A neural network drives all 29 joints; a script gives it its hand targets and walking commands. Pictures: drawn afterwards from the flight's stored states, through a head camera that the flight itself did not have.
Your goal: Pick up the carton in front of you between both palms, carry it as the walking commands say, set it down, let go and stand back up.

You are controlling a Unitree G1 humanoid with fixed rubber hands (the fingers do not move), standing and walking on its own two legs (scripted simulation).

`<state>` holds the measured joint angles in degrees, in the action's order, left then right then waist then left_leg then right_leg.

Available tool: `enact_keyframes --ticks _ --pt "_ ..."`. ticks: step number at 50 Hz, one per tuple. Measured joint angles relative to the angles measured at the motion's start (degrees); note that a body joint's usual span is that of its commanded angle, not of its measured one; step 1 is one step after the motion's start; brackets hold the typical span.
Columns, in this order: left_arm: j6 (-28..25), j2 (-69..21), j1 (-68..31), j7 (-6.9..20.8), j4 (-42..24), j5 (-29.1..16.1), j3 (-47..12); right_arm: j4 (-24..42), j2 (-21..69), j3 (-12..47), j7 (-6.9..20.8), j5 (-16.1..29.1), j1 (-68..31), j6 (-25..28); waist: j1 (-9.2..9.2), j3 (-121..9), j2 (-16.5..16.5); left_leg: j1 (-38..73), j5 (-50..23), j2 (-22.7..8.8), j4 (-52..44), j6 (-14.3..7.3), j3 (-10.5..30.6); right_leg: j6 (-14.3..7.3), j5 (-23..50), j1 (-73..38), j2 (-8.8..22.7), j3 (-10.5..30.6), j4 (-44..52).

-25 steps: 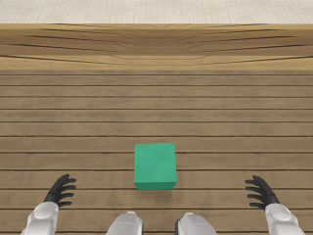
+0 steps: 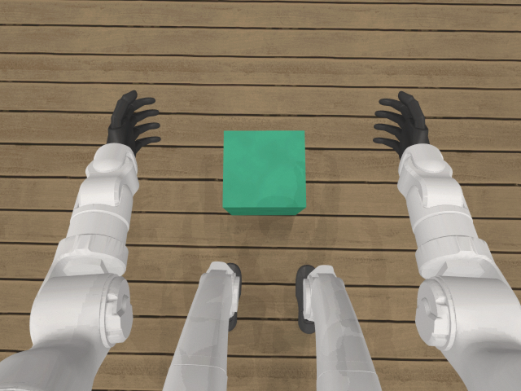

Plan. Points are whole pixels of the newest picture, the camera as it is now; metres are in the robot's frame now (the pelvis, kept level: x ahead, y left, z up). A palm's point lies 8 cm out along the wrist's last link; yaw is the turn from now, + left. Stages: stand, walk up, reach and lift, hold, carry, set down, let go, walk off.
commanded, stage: reach and lift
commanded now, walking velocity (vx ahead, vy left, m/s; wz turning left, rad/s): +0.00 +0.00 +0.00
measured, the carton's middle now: (263, 177) +0.48 +0.02 -0.54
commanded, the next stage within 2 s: none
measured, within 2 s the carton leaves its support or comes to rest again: leaves its support in 1.84 s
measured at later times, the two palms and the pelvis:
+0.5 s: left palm (171, 146) +0.48 +0.21 -0.25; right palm (361, 147) +0.49 -0.18 -0.25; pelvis +0.01 +0.00 -0.10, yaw +0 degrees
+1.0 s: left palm (195, 170) +0.48 +0.21 -0.45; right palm (335, 170) +0.49 -0.17 -0.45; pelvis -0.04 +0.00 -0.27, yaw +0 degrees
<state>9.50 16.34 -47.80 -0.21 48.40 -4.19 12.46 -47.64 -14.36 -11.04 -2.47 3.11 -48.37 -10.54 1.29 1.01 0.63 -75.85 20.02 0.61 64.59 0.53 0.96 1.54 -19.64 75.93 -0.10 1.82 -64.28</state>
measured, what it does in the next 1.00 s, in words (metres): lowers itself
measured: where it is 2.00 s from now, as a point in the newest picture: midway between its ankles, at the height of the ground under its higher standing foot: (268, 310)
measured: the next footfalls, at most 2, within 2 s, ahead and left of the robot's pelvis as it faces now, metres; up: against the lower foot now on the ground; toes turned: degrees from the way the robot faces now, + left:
none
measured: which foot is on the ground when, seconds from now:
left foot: down 0.00-1.00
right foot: down 0.00-1.00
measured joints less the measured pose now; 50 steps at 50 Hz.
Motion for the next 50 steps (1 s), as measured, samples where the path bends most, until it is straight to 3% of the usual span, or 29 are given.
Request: enact_keyframes --ticks 9,15,20,27,36,50 --pt "-0.41 -0.67 -16.89 -0.71 6.04 3.25 4.45 -6.36 0.3 -4.68 -0.51 -2.95 -16.86 0.46 -0.13 -1.14 0.15 -12.38 -1.82 0.33 2.67 0.21 0.51 0.09 1.67 12.19 -0.19 -0.03 -2.62" --pt "-3.71 -2.72 -16.46 -0.4 6.6 6.81 7.83 -6.75 2.25 -7.86 -0.16 -6.33 -16.19 3.68 0.12 -4.6 0.2 -18.62 -0.77 0.25 4.4 0.25 0.58 0.12 0.77 18.43 -0.55 0.15 -4.21" --pt "-6.5 -3.59 -13.23 -0.61 6.71 7.09 8.39 -6.51 3.28 -8.2 -0.56 -7.03 -13.04 6.44 0.32 -7.93 0.11 -26.21 2.53 0.26 10.84 0.33 0.63 0.19 -2.44 26.03 -0.9 0.25 -10.57" --pt "-8.47 -2.18 -10.74 -1.84 4.3 1.92 3.98 -3.74 1.84 -3.54 -2.12 -2.21 -10.43 8.45 0.22 -7.8 0.04 -38.52 7.88 0.87 24.97 0.76 1.0 0.51 -7.94 38.4 -1.54 0.61 -24.9" --pt "-7.0 1.72 -13.31 -3.54 1.4 -5.15 -1.77 -0.41 -1.38 2.82 -4.56 4.59 -13.05 6.88 0.07 -0.74 0.1 -48.81 11.16 1.64 42.02 1.5 1.15 0.29 -11.0 48.79 -2.4 0.92 -42.22" --pt "-7.84 4.42 -28.85 -4.98 15.42 -7.6 -5.64 -15.01 -4.35 4.74 -4.49 7.97 -28.51 7.98 0.09 13.22 0.21 -55.45 9.7 1.73 55.36 1.88 1.38 1.54 -9.93 55.2 -2.86 0.47 -55.32"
